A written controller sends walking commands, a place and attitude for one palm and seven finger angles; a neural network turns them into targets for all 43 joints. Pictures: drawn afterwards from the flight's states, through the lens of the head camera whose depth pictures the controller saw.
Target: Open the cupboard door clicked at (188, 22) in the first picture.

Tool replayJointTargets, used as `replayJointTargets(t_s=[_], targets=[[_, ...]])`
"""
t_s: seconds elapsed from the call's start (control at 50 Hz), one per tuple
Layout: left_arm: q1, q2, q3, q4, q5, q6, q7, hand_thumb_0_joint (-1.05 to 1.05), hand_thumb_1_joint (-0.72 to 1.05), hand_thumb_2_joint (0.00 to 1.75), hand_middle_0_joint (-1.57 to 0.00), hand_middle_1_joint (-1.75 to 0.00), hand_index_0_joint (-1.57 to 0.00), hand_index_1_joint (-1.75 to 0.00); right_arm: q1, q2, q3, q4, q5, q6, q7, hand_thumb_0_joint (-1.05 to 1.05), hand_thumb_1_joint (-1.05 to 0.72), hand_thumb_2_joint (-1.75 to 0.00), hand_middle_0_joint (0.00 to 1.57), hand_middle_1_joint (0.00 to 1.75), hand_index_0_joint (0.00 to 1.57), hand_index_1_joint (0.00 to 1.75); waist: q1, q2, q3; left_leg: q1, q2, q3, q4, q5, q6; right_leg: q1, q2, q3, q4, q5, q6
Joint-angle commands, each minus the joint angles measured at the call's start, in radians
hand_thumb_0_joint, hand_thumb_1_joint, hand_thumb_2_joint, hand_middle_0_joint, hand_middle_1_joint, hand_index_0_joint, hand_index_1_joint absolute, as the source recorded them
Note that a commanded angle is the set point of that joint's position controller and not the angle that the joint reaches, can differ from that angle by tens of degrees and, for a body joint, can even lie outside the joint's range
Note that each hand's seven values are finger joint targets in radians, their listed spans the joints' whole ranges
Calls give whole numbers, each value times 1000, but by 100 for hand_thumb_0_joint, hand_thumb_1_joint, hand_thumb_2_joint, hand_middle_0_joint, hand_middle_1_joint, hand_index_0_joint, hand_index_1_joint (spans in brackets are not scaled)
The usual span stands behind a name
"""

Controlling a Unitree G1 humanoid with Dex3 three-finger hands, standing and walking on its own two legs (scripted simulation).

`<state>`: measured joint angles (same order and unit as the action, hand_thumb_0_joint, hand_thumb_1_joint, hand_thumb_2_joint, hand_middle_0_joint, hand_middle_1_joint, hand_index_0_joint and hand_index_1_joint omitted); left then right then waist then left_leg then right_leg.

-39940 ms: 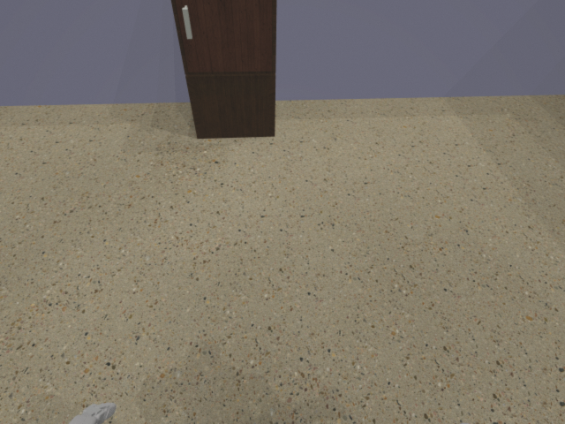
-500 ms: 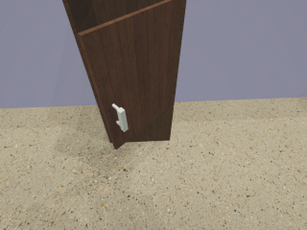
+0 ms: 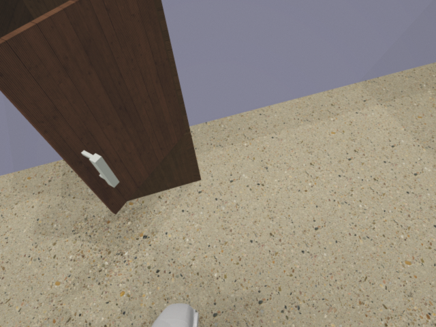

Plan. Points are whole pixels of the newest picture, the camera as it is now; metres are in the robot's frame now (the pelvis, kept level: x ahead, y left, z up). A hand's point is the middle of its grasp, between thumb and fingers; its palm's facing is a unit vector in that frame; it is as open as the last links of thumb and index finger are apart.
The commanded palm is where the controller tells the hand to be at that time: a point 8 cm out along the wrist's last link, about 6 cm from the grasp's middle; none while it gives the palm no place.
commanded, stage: walk to a spot facing it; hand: left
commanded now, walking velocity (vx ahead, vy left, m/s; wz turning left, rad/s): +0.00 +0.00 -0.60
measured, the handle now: (100, 168) +0.47 +0.38 -0.10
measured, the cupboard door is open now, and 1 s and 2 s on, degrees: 43 43 43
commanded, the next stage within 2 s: none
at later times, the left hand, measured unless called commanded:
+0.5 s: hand out of the picture +0.10 +0.22 -0.17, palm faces -0.19 -0.95 -0.25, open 7.4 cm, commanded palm none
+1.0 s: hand (202, 239) +0.32 +0.09 -0.16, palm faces -0.63 -0.73 -0.25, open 7.4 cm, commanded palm none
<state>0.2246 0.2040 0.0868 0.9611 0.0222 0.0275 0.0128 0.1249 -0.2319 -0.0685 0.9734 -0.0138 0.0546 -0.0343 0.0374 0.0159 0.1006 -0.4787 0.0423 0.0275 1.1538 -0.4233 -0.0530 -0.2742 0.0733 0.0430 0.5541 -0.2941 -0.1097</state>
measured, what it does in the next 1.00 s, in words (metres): steps on the spot, turning right: left foot, then right foot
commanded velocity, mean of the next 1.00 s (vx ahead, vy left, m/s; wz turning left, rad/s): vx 0.01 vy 0.00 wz -0.60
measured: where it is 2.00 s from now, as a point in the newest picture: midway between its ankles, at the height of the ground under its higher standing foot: (287, 304)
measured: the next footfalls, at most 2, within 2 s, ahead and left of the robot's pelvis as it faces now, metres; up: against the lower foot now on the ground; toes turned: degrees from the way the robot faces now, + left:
left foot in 0.58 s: +0.13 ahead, +0.14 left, +0.00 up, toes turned -25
right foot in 1.00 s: +0.06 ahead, -0.11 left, +0.00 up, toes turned -43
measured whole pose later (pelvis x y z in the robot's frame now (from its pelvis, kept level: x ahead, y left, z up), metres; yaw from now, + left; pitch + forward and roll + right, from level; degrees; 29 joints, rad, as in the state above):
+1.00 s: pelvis +0.08 +0.00 -0.01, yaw -38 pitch +1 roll +0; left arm 0.09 0.26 0.06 0.87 0.02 0.05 -0.05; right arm 0.35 -0.25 -0.03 0.93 -0.02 0.01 -0.03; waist -0.04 0.01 0.10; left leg -0.15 0.13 0.21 0.61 -0.45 -0.05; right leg -0.36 -0.01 -0.07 0.65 -0.28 -0.01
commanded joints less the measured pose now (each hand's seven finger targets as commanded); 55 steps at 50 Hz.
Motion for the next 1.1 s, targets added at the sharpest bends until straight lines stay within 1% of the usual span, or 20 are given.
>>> replayJointTargets(t_s=[0.0,0.1,0.32,0.4,0.48,0.5,0.52,0.54,0.56,0.58,0.64,0.68,0.86,0.9,0.94,0.96,0.98,1.0,1.02,1.08], targets=[[95,176,37,-47,-5,-25,16,0,90,90,-20,-30,-20,-30,-13,-62,-14,-89,0,-14,-4,0,-90,-90,20,30,20,30,3,-54,-151,-130,9,-75,2,74,-10,245,-251,335,-181,538,-7],[132,174,41,-57,-5,-19,16,0,90,90,-20,-30,-20,-30,-57,-83,-14,-124,4,-11,-18,0,-90,-90,20,30,20,30,14,-135,-156,-179,-7,-97,-33,86,-18,323,-221,353,-170,691,53],[149,189,43,-92,3,-18,17,0,90,90,-20,-30,-20,-30,-133,-84,-11,-200,8,-21,-15,0,-90,-90,20,30,20,30,25,-90,-151,-170,-33,-135,-122,64,-8,282,-217,508,-171,591,-19],[131,209,45,-104,9,-17,19,0,90,90,-20,-30,-20,-30,-126,-69,-5,-222,16,-37,-13,0,-90,-90,20,30,20,30,20,-83,-174,-76,-52,-129,-269,26,1,253,-214,542,-133,644,-74],[76,215,46,-118,4,-16,17,0,90,90,-20,-30,-20,-30,-32,-71,-2,-211,25,-54,-15,0,-90,-90,20,30,20,30,-23,-89,-202,153,-62,-136,-547,107,13,142,-161,527,-72,640,-38],[45,210,42,-125,0,-15,16,0,90,90,-20,-30,-20,-30,43,-90,-6,-192,25,-58,-18,0,-90,-90,20,30,20,30,-62,-66,-225,312,-40,-141,-671,196,17,44,-130,491,-36,524,-1],[43,178,37,-139,-10,-16,14,0,90,90,-20,-30,-20,-30,108,-142,-13,-179,15,-67,-25,0,-90,-90,20,30,20,30,-86,56,-246,492,88,-258,-803,224,61,-124,-33,399,44,272,43],[82,135,26,-145,-21,-19,-2,0,90,90,-20,-30,-20,-30,121,-230,-30,-190,5,-73,-25,0,-90,-90,20,30,20,30,-64,312,-264,602,361,-529,-872,357,172,-292,89,204,261,-260,107],[54,165,28,-146,-5,-20,-8,0,90,90,-20,-30,-20,-30,143,-234,-21,-192,-5,-65,-30,0,-90,-90,20,30,20,30,-66,230,-196,508,475,-588,-858,486,257,-320,33,97,437,-354,141],[58,164,32,-157,4,-20,-18,0,90,90,-20,-30,-20,-30,108,-211,-12,-210,-16,-61,-34,0,-90,-90,20,30,20,30,-39,116,-139,404,455,-511,-855,519,276,-311,-12,77,538,-313,159],[53,137,28,-119,9,-3,-33,0,90,90,-20,-30,-20,-30,107,-151,19,-196,-16,-66,-32,0,-90,-90,20,30,20,30,-14,174,-123,370,283,-210,-779,819,170,-328,-52,33,680,-183,171],[30,111,16,-127,3,4,-41,0,90,90,-20,-30,-20,-30,151,-147,18,-175,-15,-71,-28,0,-90,-90,20,30,20,30,-21,144,-146,430,232,-101,-750,941,138,-338,-53,-5,670,-127,174],[-156,89,-12,-172,-1,10,-61,0,90,90,-20,-30,-20,-30,244,-177,-1,-111,-17,-68,-11,0,-90,-90,20,30,20,30,-83,198,-87,416,260,39,-727,854,151,-214,-94,-126,280,-64,145],[-151,94,-12,-173,-1,7,-61,0,90,90,-20,-30,-20,-30,238,-193,-8,-107,-17,-67,-11,0,-90,-90,20,30,20,30,-76,214,-88,412,279,46,-696,855,144,-147,-81,-142,188,-72,123],[-57,126,-3,-150,-1,-2,-56,0,90,90,-20,-30,-20,-30,213,-201,-13,-109,-9,-65,-6,0,-90,-90,20,30,20,30,-19,174,-129,368,278,76,-570,853,104,21,-68,-142,36,29,94],[45,163,8,-121,2,-11,-50,0,90,90,-20,-30,-20,-30,196,-195,-13,-118,0,-66,-2,0,-90,-90,20,30,20,30,39,91,-182,260,243,117,-414,743,60,222,-106,-92,-83,199,70],[143,287,34,-98,12,-23,-32,0,90,90,-20,-30,-20,-30,202,-115,3,-149,11,-63,7,0,-90,-90,20,30,20,30,74,-259,-258,-3,95,197,-125,121,-8,432,-375,274,-138,558,-33],[185,333,40,-78,-9,-19,-20,0,90,90,-20,-30,-20,-30,171,-116,5,-172,9,-49,-2,0,-90,-90,20,30,20,30,81,-315,-286,-95,12,77,61,-263,-15,409,-490,423,-159,731,-122],[134,298,35,-90,-14,-16,-8,0,90,90,-20,-30,-20,-30,172,-121,4,-163,6,-41,-4,0,-90,-90,20,30,20,30,55,-246,-229,-148,57,-33,90,-195,-4,377,-457,360,-189,498,-134],[-28,203,16,-138,-12,-18,-1,0,90,90,-20,-30,-20,-30,119,-111,-5,-138,-7,-34,17,0,-90,-90,20,30,20,30,-8,-173,-103,-115,90,-30,49,20,-18,132,-318,270,-275,118,-77]])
